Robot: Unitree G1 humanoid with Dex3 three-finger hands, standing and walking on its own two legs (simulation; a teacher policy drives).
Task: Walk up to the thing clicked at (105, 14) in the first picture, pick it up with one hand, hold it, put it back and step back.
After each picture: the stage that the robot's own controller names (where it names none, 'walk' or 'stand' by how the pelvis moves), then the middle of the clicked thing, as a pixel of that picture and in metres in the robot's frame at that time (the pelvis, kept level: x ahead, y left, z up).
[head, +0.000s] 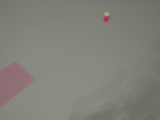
stand; (106, 17) +1.85 -0.28 -0.72
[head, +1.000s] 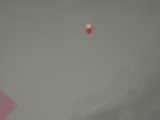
walk; (88, 29) +1.74 +0.10 -0.70
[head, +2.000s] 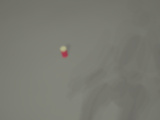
walk; (64, 52) +1.20 +0.33 -0.72
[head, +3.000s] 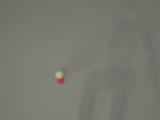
walk; (60, 78) +0.81 +0.27 -0.71
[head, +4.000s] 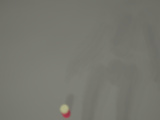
walk; (65, 111) +0.52 +0.24 -0.70
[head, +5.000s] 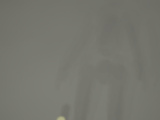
stand; out of the picture +0.44 +0.19 -0.71
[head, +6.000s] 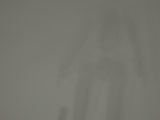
stand; out of the picture +0.40 +0.21 -0.72
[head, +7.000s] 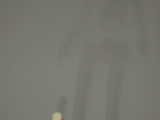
walk; (57, 118) +0.33 +0.21 -0.70
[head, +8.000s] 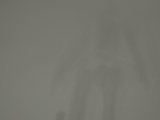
stand; out of the picture +0.42 +0.18 -0.72
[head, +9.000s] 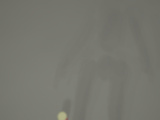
stand; (62, 118) +0.43 +0.19 -0.70
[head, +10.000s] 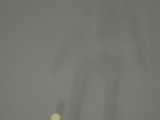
stand; out of the picture +0.40 +0.19 -0.70
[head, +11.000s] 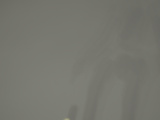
walk; out of the picture +0.40 +0.23 -0.71
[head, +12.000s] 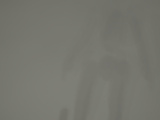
stand; out of the picture +0.39 +0.22 -0.71
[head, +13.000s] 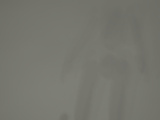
stand; out of the picture +0.35 +0.22 -0.73
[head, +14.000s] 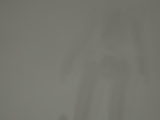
stand; out of the picture +0.34 +0.22 -0.73
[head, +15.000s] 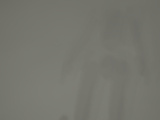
stand; out of the picture +0.34 +0.22 -0.73
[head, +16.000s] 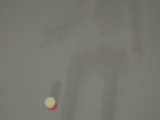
go down; (51, 104) +0.38 +0.21 -0.60
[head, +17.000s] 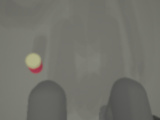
go down; (34, 63) +0.44 +0.22 -0.31
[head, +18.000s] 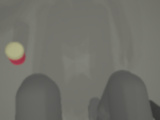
close in; (16, 54) +0.44 +0.23 -0.27
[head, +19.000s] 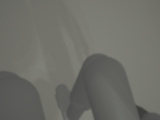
close; out of the picture +0.43 +0.27 -0.22
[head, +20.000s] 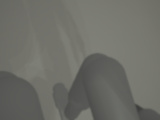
close; out of the picture +0.42 +0.27 -0.23
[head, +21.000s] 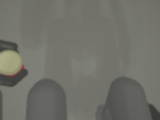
lift; (11, 66) +0.35 +0.25 -0.08
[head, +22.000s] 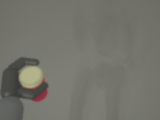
hold; (34, 84) +0.33 +0.17 +0.05
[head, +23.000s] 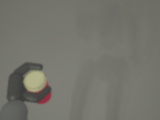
hold; (39, 88) +0.32 +0.17 +0.01
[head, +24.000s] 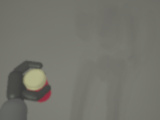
hold; (38, 86) +0.33 +0.17 +0.01
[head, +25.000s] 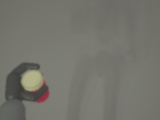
crouch; (36, 87) +0.33 +0.18 -0.02
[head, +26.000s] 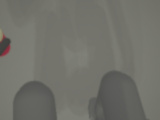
lower; out of the picture +0.46 +0.24 -0.10
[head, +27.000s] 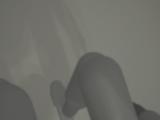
lower; out of the picture +0.44 +0.29 -0.23
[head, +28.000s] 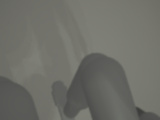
lower; out of the picture +0.43 +0.29 -0.23
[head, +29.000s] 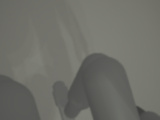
lower; out of the picture +0.42 +0.29 -0.23
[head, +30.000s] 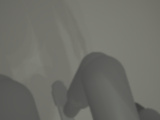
lower; out of the picture +0.43 +0.28 -0.23
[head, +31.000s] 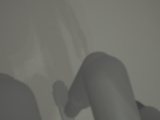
draw back; out of the picture +0.42 +0.29 -0.23
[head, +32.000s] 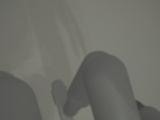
withdraw; out of the picture +0.42 +0.28 -0.23
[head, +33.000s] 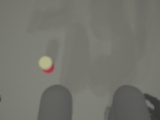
walk; (46, 65) +0.44 +0.21 -0.40
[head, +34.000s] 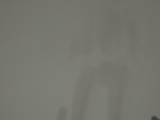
stand; out of the picture +0.37 +0.19 -0.66
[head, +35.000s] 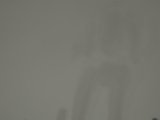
stand; out of the picture +0.37 +0.21 -0.67
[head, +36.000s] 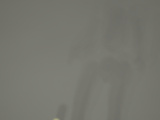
stand; out of the picture +0.37 +0.21 -0.68
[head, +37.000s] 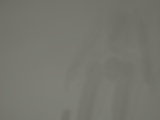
stand; out of the picture +0.38 +0.21 -0.72
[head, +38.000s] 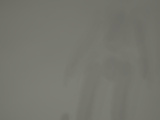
stand; out of the picture +0.36 +0.22 -0.73
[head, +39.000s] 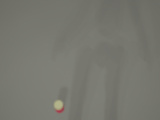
walk; (59, 106) +0.42 +0.17 -0.70
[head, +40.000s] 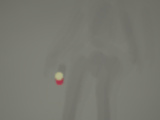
walk; (59, 78) +0.68 +0.19 -0.71
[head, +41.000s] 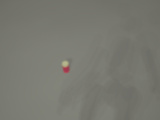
stand; (65, 67) +1.02 +0.28 -0.71
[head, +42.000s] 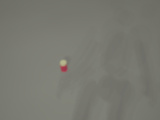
stand; (63, 66) +0.99 +0.22 -0.71
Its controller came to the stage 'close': yes
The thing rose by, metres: 0.72
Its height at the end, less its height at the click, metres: +0.00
